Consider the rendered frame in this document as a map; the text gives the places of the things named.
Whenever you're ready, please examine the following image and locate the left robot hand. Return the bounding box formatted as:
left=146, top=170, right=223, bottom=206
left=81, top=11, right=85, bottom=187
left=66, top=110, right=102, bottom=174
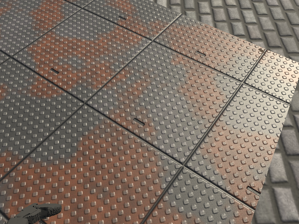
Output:
left=5, top=203, right=62, bottom=224

